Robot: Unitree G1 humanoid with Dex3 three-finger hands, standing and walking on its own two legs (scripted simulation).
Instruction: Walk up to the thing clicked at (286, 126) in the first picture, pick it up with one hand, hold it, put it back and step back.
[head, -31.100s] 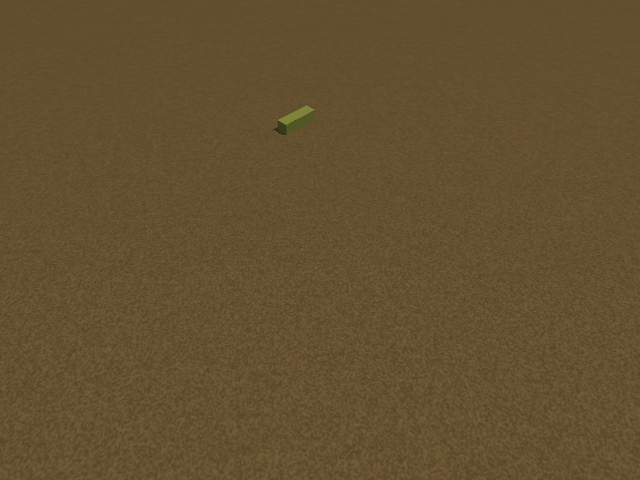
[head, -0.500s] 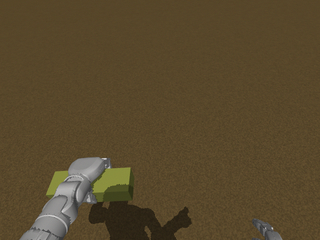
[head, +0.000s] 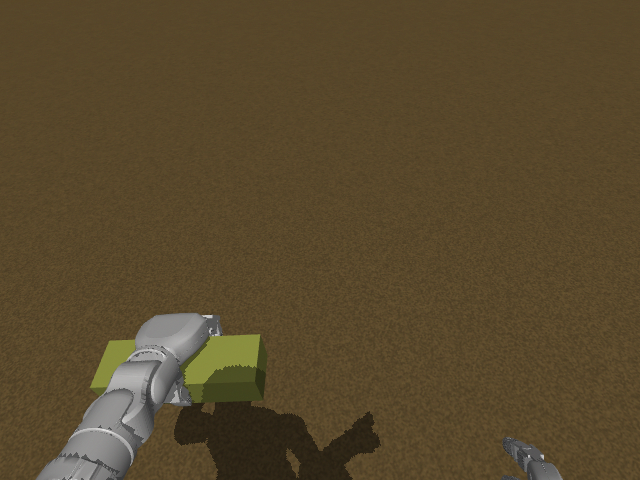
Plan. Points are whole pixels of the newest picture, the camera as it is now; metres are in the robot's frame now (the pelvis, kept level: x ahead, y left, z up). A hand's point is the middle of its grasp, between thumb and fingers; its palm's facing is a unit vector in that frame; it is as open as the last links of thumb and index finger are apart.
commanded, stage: hold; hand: left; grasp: from above
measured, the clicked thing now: (185, 370) +0.30 +0.23 -0.07
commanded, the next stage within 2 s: crouch in 0.06 s
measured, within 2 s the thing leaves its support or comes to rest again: neither
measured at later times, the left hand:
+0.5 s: hand (190, 379) +0.29 +0.22 -0.09, palm faces -0.47 -0.02 -0.88, open 10.4 cm
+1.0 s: hand (228, 389) +0.37 +0.23 -0.32, palm faces -0.43 +0.04 -0.90, open 10.4 cm
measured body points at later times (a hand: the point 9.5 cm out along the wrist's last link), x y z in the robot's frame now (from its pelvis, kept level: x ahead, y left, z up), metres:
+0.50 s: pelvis +0.00 +0.00 -0.01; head +0.04 -0.01 +0.44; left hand +0.31 +0.22 -0.04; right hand +0.14 -0.26 -0.13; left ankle +0.03 +0.11 -0.74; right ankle +0.01 -0.13 -0.74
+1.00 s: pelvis -0.05 +0.00 -0.20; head +0.12 +0.02 +0.21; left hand +0.39 +0.23 -0.27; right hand -0.01 -0.28 -0.33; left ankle +0.03 +0.11 -0.74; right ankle +0.01 -0.13 -0.74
